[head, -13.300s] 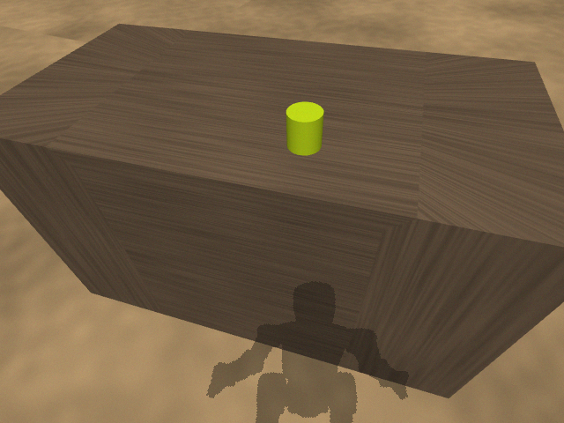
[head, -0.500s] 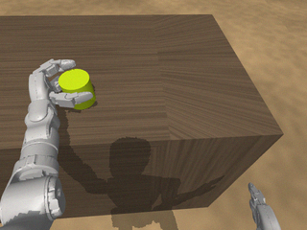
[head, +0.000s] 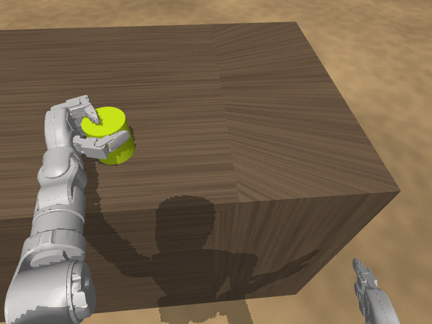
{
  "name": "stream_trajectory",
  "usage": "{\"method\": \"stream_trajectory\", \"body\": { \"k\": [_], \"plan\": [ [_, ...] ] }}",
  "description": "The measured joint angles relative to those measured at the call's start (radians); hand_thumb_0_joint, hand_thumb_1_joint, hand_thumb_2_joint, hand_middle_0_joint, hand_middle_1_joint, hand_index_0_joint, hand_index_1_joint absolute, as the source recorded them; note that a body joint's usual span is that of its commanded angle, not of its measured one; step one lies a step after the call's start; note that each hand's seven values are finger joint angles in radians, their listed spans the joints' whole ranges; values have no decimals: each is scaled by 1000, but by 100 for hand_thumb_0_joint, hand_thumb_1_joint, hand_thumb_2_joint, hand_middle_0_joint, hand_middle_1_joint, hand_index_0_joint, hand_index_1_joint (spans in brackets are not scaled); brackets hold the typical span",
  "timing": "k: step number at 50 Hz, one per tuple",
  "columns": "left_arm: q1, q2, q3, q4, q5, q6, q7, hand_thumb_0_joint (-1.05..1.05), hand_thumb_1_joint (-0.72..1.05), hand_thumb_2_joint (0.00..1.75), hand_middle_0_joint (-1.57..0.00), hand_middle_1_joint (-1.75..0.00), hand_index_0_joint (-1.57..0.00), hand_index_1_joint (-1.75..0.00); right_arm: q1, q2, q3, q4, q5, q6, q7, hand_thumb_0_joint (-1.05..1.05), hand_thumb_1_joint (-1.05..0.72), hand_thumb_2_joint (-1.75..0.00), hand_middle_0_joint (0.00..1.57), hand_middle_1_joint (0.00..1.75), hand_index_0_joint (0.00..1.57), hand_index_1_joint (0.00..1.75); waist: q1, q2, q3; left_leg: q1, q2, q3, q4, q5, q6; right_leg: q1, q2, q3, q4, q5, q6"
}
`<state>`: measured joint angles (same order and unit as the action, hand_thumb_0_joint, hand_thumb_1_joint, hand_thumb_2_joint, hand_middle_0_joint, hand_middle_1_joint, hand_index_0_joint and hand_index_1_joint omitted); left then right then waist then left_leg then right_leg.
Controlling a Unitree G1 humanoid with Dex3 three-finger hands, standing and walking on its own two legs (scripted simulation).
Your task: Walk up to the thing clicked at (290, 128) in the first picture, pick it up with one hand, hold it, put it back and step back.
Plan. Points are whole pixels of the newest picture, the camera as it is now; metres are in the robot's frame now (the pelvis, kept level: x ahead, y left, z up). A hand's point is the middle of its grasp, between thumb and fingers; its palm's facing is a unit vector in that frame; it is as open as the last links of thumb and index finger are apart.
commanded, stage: settle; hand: left
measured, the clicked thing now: (110, 136) +0.47 +0.19 +0.11
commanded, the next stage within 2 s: lift in 0.60 s
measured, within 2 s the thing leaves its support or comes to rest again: leaves its support in 0.16 s
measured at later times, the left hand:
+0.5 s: hand (91, 117) +0.44 +0.20 +0.18, palm faces +0.18 -0.98 +0.00, open 7.3 cm
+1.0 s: hand (81, 103) +0.43 +0.19 +0.22, palm faces +0.18 -0.98 +0.00, open 7.1 cm
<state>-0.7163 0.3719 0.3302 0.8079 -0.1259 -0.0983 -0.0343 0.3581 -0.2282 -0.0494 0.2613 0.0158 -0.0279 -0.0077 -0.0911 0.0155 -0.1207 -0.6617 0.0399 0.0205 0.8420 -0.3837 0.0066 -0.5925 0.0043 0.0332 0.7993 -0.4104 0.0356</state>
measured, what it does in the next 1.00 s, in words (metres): stands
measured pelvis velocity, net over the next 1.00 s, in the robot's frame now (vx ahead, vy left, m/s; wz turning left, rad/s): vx -0.02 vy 0.00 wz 0.01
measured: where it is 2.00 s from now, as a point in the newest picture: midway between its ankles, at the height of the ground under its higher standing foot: outside the picture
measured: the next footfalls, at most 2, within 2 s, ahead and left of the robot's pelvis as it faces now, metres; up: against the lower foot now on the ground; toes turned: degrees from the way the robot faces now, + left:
none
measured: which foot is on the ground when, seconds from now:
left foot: down 0.00-1.00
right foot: down 0.00-1.00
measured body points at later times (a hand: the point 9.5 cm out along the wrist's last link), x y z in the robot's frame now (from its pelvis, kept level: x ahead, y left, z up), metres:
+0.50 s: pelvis -0.02 -0.01 +0.01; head +0.00 +0.00 +0.46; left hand +0.42 +0.25 +0.18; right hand +0.14 -0.26 -0.05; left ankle +0.01 +0.11 -0.70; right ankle -0.01 -0.15 -0.70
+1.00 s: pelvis -0.02 +0.00 +0.02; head -0.02 -0.01 +0.47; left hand +0.41 +0.25 +0.22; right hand +0.14 -0.26 -0.03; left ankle +0.01 +0.11 -0.70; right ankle -0.01 -0.15 -0.70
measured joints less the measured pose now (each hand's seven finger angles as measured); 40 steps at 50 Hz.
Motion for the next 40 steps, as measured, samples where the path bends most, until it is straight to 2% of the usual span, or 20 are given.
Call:
{"method": "stream_trajectory", "body": {
  "k": [10,15,18,22,24,27,36,40],
  "plan": [
    [20,-9,-22,-47,-2,61,3,-2,-53,100,-69,-109,-137,-146,-36,7,5,86,1,-8,-28,-1,49,-7,6,5,6,5,11,7,9,47,0,-6,-21,8,-3,49,0,-6,-22,7,-3],
    [2,-1,-24,-47,-2,83,8,-2,-55,102,-69,-111,-136,-147,-55,8,9,122,4,-12,-37,-1,49,-7,6,5,6,5,12,10,14,68,-1,-8,-37,21,-4,70,-1,-9,-35,17,-4],
    [-31,6,-28,-1,-11,82,2,-2,-57,104,-69,-113,-136,-148,-63,9,10,158,8,-25,-42,-1,49,-6,6,5,6,5,18,9,18,83,-2,-8,-49,30,-5,83,-2,-9,-44,25,-5],
    [-33,12,-29,-12,-5,107,0,-2,-57,105,-69,-113,-135,-148,-65,4,10,155,12,-30,-47,-1,50,-6,6,5,6,5,16,14,18,93,-2,-8,-64,43,-6,92,-2,-9,-56,36,-6],
    [-55,13,-32,28,-14,99,-5,-2,-57,105,-69,-114,-135,-149,-67,4,11,175,14,-44,-49,-1,50,-6,6,5,6,5,19,11,23,101,-4,-8,-71,49,-5,99,-3,-9,-60,40,-6],
    [-44,14,-29,0,-7,120,-2,-2,-57,105,-68,-114,-135,-149,-70,-3,11,168,14,-42,-51,-1,51,-6,6,5,6,5,14,13,23,104,-4,-7,-81,59,-6,101,-3,-8,-69,50,-6],
    [-67,14,-32,8,-19,121,-8,-2,-56,106,-67,-114,-135,-149,-68,1,19,190,19,-79,-58,-1,52,-6,6,5,6,5,18,7,31,123,-4,-8,-102,75,-7,120,-3,-9,-88,65,-7],
    [-62,19,-35,-7,-7,144,3,-2,-55,106,-66,-114,-135,-149,-70,2,20,188,18,-79,-61,-1,52,-6,6,5,6,5,15,12,28,132,-2,-6,-111,79,-7,129,-2,-8,-100,72,-7]
  ]
}}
